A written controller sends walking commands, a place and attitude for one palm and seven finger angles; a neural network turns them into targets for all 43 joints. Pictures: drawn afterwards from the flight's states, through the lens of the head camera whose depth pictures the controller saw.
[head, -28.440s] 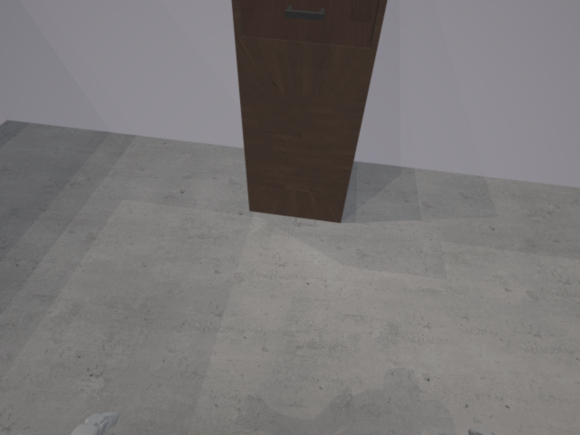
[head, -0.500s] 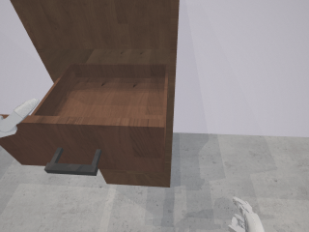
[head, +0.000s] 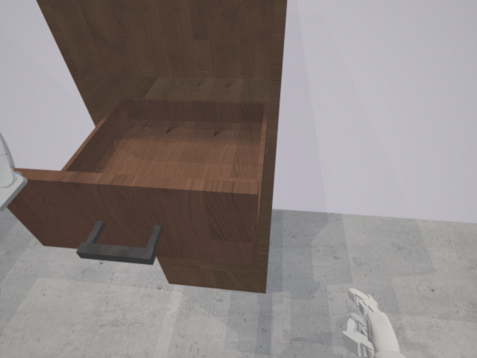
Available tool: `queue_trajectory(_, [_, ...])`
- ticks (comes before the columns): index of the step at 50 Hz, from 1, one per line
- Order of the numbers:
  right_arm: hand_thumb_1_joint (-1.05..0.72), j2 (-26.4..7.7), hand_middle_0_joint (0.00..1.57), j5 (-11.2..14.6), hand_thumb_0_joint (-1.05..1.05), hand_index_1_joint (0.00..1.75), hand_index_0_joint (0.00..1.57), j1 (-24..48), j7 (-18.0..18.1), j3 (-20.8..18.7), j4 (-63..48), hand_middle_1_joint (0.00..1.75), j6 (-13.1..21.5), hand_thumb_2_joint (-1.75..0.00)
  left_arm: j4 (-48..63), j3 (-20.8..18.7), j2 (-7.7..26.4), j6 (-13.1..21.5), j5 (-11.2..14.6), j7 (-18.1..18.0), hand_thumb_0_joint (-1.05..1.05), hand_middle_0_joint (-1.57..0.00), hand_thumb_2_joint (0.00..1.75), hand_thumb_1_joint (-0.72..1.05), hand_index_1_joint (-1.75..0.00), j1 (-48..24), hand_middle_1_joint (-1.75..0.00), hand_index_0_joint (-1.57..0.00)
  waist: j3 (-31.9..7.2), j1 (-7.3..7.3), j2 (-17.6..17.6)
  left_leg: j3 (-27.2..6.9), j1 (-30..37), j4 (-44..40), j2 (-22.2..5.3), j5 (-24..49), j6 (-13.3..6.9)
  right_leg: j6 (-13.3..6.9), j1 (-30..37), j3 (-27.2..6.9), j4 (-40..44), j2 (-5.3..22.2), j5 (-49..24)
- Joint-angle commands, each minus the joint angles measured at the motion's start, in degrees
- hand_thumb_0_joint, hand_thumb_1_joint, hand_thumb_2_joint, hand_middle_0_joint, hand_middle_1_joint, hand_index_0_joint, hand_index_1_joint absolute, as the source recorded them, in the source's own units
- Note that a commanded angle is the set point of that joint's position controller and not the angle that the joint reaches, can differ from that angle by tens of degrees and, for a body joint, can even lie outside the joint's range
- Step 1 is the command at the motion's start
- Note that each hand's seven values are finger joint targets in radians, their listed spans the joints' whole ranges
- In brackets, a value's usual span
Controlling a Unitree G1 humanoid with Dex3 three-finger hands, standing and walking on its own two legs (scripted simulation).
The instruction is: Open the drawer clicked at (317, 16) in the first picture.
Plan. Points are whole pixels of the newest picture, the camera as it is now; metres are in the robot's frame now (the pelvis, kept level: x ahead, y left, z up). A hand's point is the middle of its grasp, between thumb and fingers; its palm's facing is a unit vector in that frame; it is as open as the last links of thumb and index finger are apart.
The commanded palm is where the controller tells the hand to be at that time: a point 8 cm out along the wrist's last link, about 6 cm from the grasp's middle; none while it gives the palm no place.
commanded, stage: step back with the hand held close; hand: left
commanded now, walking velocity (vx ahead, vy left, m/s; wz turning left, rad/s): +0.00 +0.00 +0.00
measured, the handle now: (122, 241) +0.23 +0.21 +0.12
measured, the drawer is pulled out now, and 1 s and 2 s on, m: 0.30 0.30 0.30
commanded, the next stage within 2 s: stop stepping back and stand still in 1.02 s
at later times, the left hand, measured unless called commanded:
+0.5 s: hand out of the picture +0.14 +0.22 +0.29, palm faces +0.44 -0.69 -0.57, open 7.4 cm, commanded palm +0.09 +0.30 +0.31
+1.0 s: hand out of the picture +0.01 +0.27 +0.30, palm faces +0.60 -0.69 -0.40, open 7.5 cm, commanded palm -0.05 +0.33 +0.31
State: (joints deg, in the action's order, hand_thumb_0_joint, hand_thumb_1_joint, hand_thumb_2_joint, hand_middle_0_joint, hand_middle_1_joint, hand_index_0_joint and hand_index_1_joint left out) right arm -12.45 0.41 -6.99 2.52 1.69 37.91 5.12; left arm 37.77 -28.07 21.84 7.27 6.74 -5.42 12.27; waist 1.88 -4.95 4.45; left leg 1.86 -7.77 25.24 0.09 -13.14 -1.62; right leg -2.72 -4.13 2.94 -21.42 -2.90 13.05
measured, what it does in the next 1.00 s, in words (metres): walks backwards: left foot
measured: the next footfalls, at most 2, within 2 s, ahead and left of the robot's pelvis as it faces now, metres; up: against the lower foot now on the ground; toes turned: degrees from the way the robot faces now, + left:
left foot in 0.92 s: -0.09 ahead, +0.15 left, +0.00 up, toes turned +4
right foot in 1.26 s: -0.26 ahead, -0.09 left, +0.00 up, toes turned -3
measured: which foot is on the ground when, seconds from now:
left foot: down 0.00-0.74, up 0.76-0.90, down 0.92-1.00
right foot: down 0.00-0.92, up 0.94-1.00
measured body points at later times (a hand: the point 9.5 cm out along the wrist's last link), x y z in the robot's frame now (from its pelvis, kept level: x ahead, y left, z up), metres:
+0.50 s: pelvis -0.05 +0.03 -0.01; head -0.03 +0.03 +0.44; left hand +0.11 +0.26 +0.32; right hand +0.11 -0.23 -0.08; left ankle +0.01 +0.10 -0.74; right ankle -0.01 -0.09 -0.74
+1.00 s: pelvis -0.17 +0.05 -0.02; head -0.13 +0.09 +0.43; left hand -0.02 +0.31 +0.31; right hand -0.01 -0.19 -0.09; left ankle -0.13 +0.14 -0.74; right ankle -0.09 -0.09 -0.70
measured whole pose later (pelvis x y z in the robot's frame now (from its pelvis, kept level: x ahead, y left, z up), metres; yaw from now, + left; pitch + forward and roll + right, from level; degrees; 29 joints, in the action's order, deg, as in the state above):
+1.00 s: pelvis -0.17 +0.05 -0.02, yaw +2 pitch +1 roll -2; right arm -11.4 -1.3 -11.5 3.4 -1.1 35.7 6.3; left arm 51.2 -39.5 33.0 16.5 2.2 -8.7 13.6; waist 4.4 0.2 -2.9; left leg 1.2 -23.9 38.2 -1.4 -15.4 -2.2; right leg 0.0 -33.0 0.0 -51.0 -1.4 22.7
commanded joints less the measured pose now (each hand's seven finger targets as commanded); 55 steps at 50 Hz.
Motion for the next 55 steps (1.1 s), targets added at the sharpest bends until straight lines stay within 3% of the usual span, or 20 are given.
queue_trajectory(1, [-0.9, -5.42, 0.2, 0.11, 0.0, 0.3, 0.2, 7.95, 0.35, -2.23, -9.35, 0.3, 3.78, -0.9, 15.74, -7.84, 15.32, 4.04, 0.02, -1.31, 0.0, -0.2, 0.9, 0.9, -0.3, -5.58, -0.3, -0.2, -10.95, -0.06, 0.52, -3.18, 5.51, -1.84, -2.2, 12.1, 0.53, 0.34, -0.91, -3.84, 3.04, 3.79, -12.89])
queue_trajectory(3, [-0.9, -5.34, 0.2, 0.32, 0.0, 0.3, 0.2, 7.82, 0.57, -2.38, -8.91, 0.3, 3.71, -0.9, 14.38, -8.83, 15.94, 4.01, 0.06, -1.49, 0.0, -0.2, 0.9, 0.9, -0.3, -6.26, -0.3, -0.2, -8.26, 0.3, 0.63, -3.09, 4.7, -1.86, -2.24, 10.87, 0.79, 0.08, -2.12, -4.27, 4.02, 3.71, -11.55])
queue_trajectory(4, [-0.9, -7.18, 0.2, 1.28, 0.0, 0.3, 0.2, 4.88, 0.63, -2.6, -11.92, 0.3, 2.83, -0.9, 14.98, -15.36, 24.0, 5.59, -0.56, -1.75, 0.0, -0.2, 0.9, 0.9, -0.3, -10.32, -0.3, -0.2, -2.21, 4.01, -2.98, -5.45, 1.03, 0.09, -3.84, 8.74, -0.49, 0.61, -13.03, -11.81, 6.98, 7.86, -12.99])
queue_trajectory(5, [-0.9, -6.01, 0.2, 1.08, 0.0, 0.3, 0.2, 4.27, 0.87, -2.56, -10.29, 0.3, 1.81, -0.9, 7.82, -11.45, 18.58, 5.46, -0.84, -1.34, 0.0, -0.2, 0.9, 0.9, -0.3, -6.68, -0.3, -0.2, -3.19, 4.36, -6.15, -5.43, 1.64, 1.8, -3.55, 8.03, -0.5, 0.77, -13.24, -10.62, 7.42, 8.95, -13.24])
queue_trajectory(7, [-0.9, -6.29, 0.2, 1.46, 0.0, 0.3, 0.2, 4.52, 0.71, -2.8, -10.22, 0.3, 1.08, -0.9, 4.79, -9.56, 17.49, 4.92, -1.62, -1.15, 0.0, -0.2, 0.9, 0.9, -0.3, -7.14, -0.3, -0.2, -3.35, 4.82, -7.37, -4.58, 1.71, 3.89, -3.28, 7.54, -0.47, 1.02, -15.0, -11.4, 8.29, 10.43, -13.85])
queue_trajectory(13, [-0.9, -8.09, 0.2, 1.61, 0.0, 0.3, 0.2, 3.72, 0.82, -4.16, -11.48, 0.3, 0.79, -0.9, 7.93, -10.92, 19.31, 6.35, -2.05, -1.38, 0.0, -0.2, 0.9, 0.9, -0.3, -1.87, -0.3, -0.2, -12.2, 4.26, 1.13, -5.88, 1.3, 0.12, -6.16, 18.9, -0.66, 1.59, -9.41, -7.01, 1.54, 8.4, -16.37])
queue_trajectory(16, [-0.9, -7.75, 0.2, 1.59, 0.0, 0.3, 0.2, 3.46, 0.13, -4.72, -13.61, 0.3, 0.26, -0.9, 15.57, -13.59, 20.91, 7.02, -2.16, -1.59, 0.0, -0.2, 0.9, 0.9, -0.3, 4.33, -0.3, -0.2, -15.91, 3.96, -2.43, -6.91, -2.17, 0.77, -6.98, 20.42, -1.06, 1.71, -6.58, -7.33, -1.39, 7.65, -17.54])
queue_trajectory(23, [-0.9, -7.85, 0.2, 1.22, 0.0, 0.3, 0.2, 2.01, 0.46, -5.31, -13.86, 0.3, 1.11, -0.9, 21.91, -20.86, 25.29, 9.82, -1.66, -3.36, 0.0, -0.2, 0.9, 0.9, -0.3, 8.35, -0.3, -0.2, -15.53, 4.0, 2.39, -9.53, -9.11, -1.79, -8.18, 10.63, -0.96, 1.23, -7.81, -7.29, -4.57, 6.51, -7.62])
queue_trajectory(26, [-0.9, -8.12, 0.2, 0.99, 0.0, 0.3, 0.2, 0.6, 1.13, -5.5, -12.54, 0.3, 2.24, -0.9, 16.06, -19.88, 23.67, 10.12, -2.15, -3.89, 0.0, -0.2, 0.9, 0.9, -0.3, 3.39, -0.3, -0.2, -12.84, 4.36, 6.58, -11.57, -15.34, -6.99, -11.84, 3.07, -1.85, 1.64, -6.26, -4.53, -12.06, 3.7, -0.79])
queue_trajectory(31, [-0.9, -8.17, 0.2, 0.64, 0.0, 0.3, 0.2, -0.73, 1.43, -5.68, -10.09, 0.3, 3.8, -0.9, 3.11, -16.12, 22.04, 8.63, -3.59, -3.85, 0.0, -0.2, 0.9, 0.9, -0.3, -10.05, -0.3, -0.2, -5.78, 5.46, 4.5, -14.25, -25.03, -11.51, -14.59, -15.61, -3.71, 1.77, -7.46, -4.2, -19.02, 2.43, 8.15])
queue_trajectory(34, [-0.9, -8.08, 0.2, 1.46, 0.0, 0.3, 0.2, -0.18, 0.88, -5.44, -11.03, 0.3, 3.72, -0.9, 1.12, -12.97, 21.15, 6.97, -3.82, -2.95, 0.0, -0.2, 0.9, 0.9, -0.3, -12.36, -0.3, -0.2, -4.74, 5.56, -3.46, -9.59, -21.53, -3.2, -9.05, -14.06, -2.11, 0.07, -11.29, -8.83, -7.28, 6.4, 6.87])
queue_trajectory(37, [-0.9, -7.74, 0.2, 1.68, 0.0, 0.3, 0.2, 0.85, 0.13, -5.27, -10.69, 0.3, 2.37, -0.9, 7.27, -8.44, 19.49, 6.59, -4.44, -2.74, 0.0, -0.2, 0.9, 0.9, -0.3, -12.45, -0.3, -0.2, -2.9, 5.73, -15.48, -2.35, -5.93, 27.9, 0.62, -11.78, 1.66, -5.45, -36.66, -22.99, 14.41, 21.03, 30.61])
queue_trajectory(38, [-0.9, -7.8, 0.2, 1.23, 0.0, 0.3, 0.2, 1.81, -0.04, -5.31, -10.37, 0.3, 1.76, -0.9, 10.81, -9.43, 20.69, 6.78, -4.38, -2.93, 0.0, -0.2, 0.9, 0.9, -0.3, -11.72, -0.3, -0.2, -4.19, 4.64, -15.35, -2.35, -6.83, 38.16, 0.79, -13.33, 1.73, -7.91, -36.88, -24.2, 15.59, 23.74, 28.84])
queue_trajectory(42, [-0.9, -5.42, 0.2, 0.32, 0.0, 0.3, 0.2, 2.01, 0.66, -3.36, -13.36, 0.3, 0.76, -0.9, 18.96, -14.8, 23.24, 7.19, -4.38, -3.53, 0.0, -0.2, 0.9, 0.9, -0.3, -4.76, -0.3, -0.2, -7.83, 4.28, -12.27, -0.52, -10.42, 19.71, -2.09, -12.72, 0.97, -3.99, -21.99, -10.61, 4.96, 17.09, 5.16])
queue_trajectory(43, [-0.9, -6.1, 0.2, 0.22, 0.0, 0.3, 0.2, 2.17, 1.13, -3.47, -12.55, 0.3, 0.4, -0.9, 21.72, -18.2, 27.13, 8.29, -4.35, -4.27, 0.0, -0.2, 0.9, 0.9, -0.3, -5.98, -0.3, -0.2, -8.1, 4.44, -7.66, -0.53, -7.83, 10.79, -2.14, -11.03, 1.18, -3.45, -21.89, -10.68, 2.48, 16.26, 4.97])
queue_trajectory(44, [-0.9, -5.81, 0.2, -0.22, 0.0, 0.3, 0.2, 0.4, 1.56, -3.34, -11.46, 0.3, 0.66, -0.9, 21.67, -16.93, 24.08, 8.93, -3.69, -4.5, 0.0, -0.2, 0.9, 0.9, -0.3, -3.74, -0.3, -0.2, -8.53, 5.33, -2.45, -1.73, -7.83, -0.64, -2.02, -8.68, 0.76, -1.87, -19.62, -9.98, -2.68, 14.02, 3.18])
queue_trajectory(46, [-0.9, -7.25, 0.2, -1.4, 0.0, 0.3, 0.2, 0.12, 1.16, -4.56, -12.46, 0.3, 2.6, -0.9, 27.18, -18.06, 23.27, 11.44, -4.25, -5.25, 0.0, -0.2, 0.9, 0.9, -0.3, -6.28, -0.3, -0.2, -8.7, 4.93, 22.05, -20.58, -17.75, -10.38, -19.68, -0.57, -5.11, 2.57, -18.6, -2.46, -26.53, 2.59, 9.33])
queue_trajectory(48, [-0.9, -5.47, 0.2, -2.26, 0.0, 0.3, 0.2, -2.96, 1.01, -5.6, -8.56, 0.3, 5.55, -0.9, 22.76, -21.53, 25.97, 12.96, -3.15, -5.38, 0.0, -0.2, 0.9, 0.9, -0.3, -6.26, -0.3, -0.2, -14.75, 6.12, 15.46, -18.34, -11.85, -5.99, -22.85, 20.06, -7.31, 2.48, -23.67, -6.24, -44.04, 1.67, 17.48])
queue_trajectory(50, [-0.9, -5.99, 0.2, -1.4, 0.0, 0.3, 0.2, -4.05, 0.3, -6.8, -7.37, 0.3, 6.0, -0.9, 19.52, -20.37, 23.78, 11.78, -3.36, -4.87, 0.0, -0.2, 0.9, 0.9, -0.3, -6.87, -0.3, -0.2, -17.86, 6.47, 8.65, -12.47, -1.19, 1.12, -19.37, 39.93, -6.4, 2.82, -24.87, -5.69, -41.94, 0.35, 16.59])
queue_trajectory(55, [-0.9, -6.32, 0.2, 0.1, 0.0, 0.3, 0.2, -2.71, -0.76, -6.51, -6.02, 0.3, 5.77, -0.9, 8.57, -15.52, 20.44, 7.56, -2.99, -3.37, 0.0, -0.2, 0.9, 0.9, -0.3, -9.68, -0.3, -0.2, -13.65, 7.07, 9.19, -10.58, 0.92, -2.19, -16.48, 35.22, -4.23, 3.93, -20.5, -0.69, -27.91, -0.76, 13.58])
